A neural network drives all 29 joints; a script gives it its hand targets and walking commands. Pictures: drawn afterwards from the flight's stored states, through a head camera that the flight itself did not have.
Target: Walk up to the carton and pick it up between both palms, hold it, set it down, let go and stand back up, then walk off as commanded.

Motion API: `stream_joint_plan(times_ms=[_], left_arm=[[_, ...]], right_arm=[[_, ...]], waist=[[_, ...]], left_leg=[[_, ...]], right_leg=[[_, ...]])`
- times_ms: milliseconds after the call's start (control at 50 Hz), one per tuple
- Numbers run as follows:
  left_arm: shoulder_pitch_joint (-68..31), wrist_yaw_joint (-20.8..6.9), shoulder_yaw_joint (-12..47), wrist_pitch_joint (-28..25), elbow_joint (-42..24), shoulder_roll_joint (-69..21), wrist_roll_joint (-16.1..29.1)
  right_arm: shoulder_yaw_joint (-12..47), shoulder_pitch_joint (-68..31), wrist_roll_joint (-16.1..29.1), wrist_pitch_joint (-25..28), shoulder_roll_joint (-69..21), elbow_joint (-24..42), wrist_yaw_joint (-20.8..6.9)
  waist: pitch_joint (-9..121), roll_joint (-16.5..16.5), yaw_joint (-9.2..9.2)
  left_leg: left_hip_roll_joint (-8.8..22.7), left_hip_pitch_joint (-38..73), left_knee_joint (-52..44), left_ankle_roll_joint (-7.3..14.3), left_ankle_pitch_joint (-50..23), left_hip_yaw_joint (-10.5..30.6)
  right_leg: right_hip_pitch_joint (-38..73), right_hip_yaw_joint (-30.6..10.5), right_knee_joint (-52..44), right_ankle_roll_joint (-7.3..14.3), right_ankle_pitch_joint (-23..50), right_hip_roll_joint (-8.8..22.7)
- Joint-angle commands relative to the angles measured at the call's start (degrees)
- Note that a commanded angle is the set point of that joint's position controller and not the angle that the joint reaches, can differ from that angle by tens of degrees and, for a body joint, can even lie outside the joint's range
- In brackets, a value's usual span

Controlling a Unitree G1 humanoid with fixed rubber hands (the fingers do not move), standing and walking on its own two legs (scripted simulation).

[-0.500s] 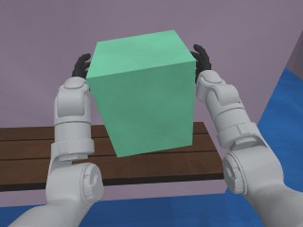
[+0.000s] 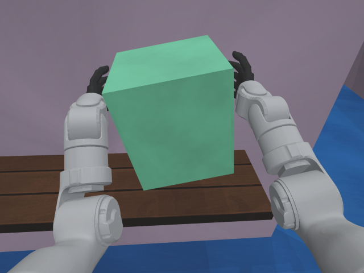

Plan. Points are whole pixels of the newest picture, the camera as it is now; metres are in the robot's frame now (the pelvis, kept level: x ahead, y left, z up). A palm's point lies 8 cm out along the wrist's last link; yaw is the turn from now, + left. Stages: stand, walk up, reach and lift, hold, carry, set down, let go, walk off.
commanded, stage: hold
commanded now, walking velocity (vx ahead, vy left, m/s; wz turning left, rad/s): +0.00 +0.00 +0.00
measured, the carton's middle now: (175, 113) +0.38 +0.00 +0.23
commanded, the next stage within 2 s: none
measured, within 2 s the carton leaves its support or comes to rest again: neither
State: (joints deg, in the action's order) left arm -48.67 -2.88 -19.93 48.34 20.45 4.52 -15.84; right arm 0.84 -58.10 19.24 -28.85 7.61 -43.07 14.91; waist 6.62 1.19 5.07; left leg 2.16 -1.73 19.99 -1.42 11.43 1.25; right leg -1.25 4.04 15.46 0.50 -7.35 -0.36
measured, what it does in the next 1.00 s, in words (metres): stands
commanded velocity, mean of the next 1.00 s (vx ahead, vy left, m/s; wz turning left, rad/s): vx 0.00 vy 0.00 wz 0.00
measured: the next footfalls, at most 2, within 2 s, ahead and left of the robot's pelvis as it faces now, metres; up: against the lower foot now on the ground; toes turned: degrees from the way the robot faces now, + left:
none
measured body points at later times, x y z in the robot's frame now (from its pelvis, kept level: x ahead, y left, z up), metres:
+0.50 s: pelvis +0.00 +0.00 +0.00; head -0.10 +0.02 +0.44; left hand +0.38 +0.17 +0.28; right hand +0.38 -0.14 +0.30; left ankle +0.00 +0.13 -0.75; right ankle +0.02 -0.11 -0.75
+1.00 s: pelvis +0.00 +0.00 +0.00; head -0.10 +0.02 +0.44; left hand +0.38 +0.17 +0.28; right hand +0.38 -0.14 +0.31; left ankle +0.00 +0.13 -0.75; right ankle +0.02 -0.11 -0.75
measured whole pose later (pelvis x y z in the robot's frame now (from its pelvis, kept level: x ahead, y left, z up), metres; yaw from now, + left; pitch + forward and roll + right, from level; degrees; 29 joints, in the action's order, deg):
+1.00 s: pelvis +0.00 +0.00 +0.00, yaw +0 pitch -6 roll -1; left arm -50.3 -2.7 -19.7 48.2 22.7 5.4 -15.2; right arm 0.8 -59.9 19.9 -30.4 8.0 -44.4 15.6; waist 8.4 1.1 4.7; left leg 2.0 -3.1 20.0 -1.6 11.2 2.2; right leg -2.4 2.9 15.4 0.7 -7.3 -1.0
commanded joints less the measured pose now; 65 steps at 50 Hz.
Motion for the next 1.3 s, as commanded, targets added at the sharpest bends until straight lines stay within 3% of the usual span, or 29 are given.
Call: stream_joint_plan(times_ms=[0,200,320,380,580,800,960,1280], left_arm=[[-45.42,-7.40,22.22,-5.86,-10.40,-34.03,9.98],[-45.99,-7.52,21.61,-5.62,-8.93,-33.74,9.69],[-46.39,-7.12,22.41,-5.83,-9.91,-34.17,10.81],[-45.97,-7.45,21.25,-5.55,-8.31,-33.64,9.82],[-45.98,-7.79,21.17,-5.41,-7.64,-33.89,9.85],[-47.24,-7.68,20.23,-5.85,-5.86,-33.78,9.96],[-47.02,-7.63,21.23,-5.91,-7.69,-34.36,10.60],[-46.63,-7.79,20.27,-5.74,-7.17,-33.52,9.98]], right_arm=[[14.35,-38.84,8.91,-0.81,-38.93,14.46,-6.92],[12.99,-38.60,8.29,-1.66,-38.12,12.43,-6.97],[14.26,-39.88,9.90,-1.50,-38.64,14.84,-6.70],[13.29,-39.86,9.07,-1.77,-38.26,13.50,-6.66],[12.61,-39.84,9.19,-2.16,-37.72,12.65,-6.54],[12.10,-41.34,9.16,-1.94,-37.93,12.19,-6.83],[12.27,-40.33,9.44,-2.15,-37.70,12.74,-6.43],[12.92,-40.62,9.35,-2.28,-38.42,13.56,-6.45]], waist=[[15.52,-3.25,0.21],[12.89,-3.35,0.42],[16.87,-3.15,0.05],[14.94,-2.93,0.11],[14.38,-3.45,0.52],[14.90,-3.22,-0.34],[16.15,-3.65,0.45],[15.41,-2.69,-0.39]], left_leg=[[-5.43,-4.10,-3.32,-0.38,-12.26,-1.60],[-5.10,-5.69,-4.21,-0.18,-9.24,-1.38],[-5.30,-4.16,-2.89,-0.52,-12.74,-1.28],[-5.27,-5.14,-3.59,-0.23,-10.08,-1.39],[-5.23,-5.01,-3.55,-0.50,-10.78,-1.34],[-5.11,-6.28,-3.98,-0.18,-8.77,-1.31],[-5.17,-4.54,-3.29,-0.70,-11.61,-1.10],[-5.26,-4.96,-3.66,-0.34,-10.54,-1.29]], right_leg=[[10.79,-1.76,0.51,-2.50,9.32,-4.34],[9.23,-1.72,0.14,-2.44,6.48,-4.16],[10.22,-2.13,0.56,-2.50,9.60,-4.36],[9.42,-2.00,0.22,-2.63,7.30,-4.29],[9.42,-2.10,0.13,-2.42,7.83,-4.25],[8.98,-2.33,0.12,-2.50,6.24,-4.19],[9.31,-2.26,0.06,-2.50,8.54,-4.41],[8.96,-2.42,-0.02,-2.78,7.47,-4.23]])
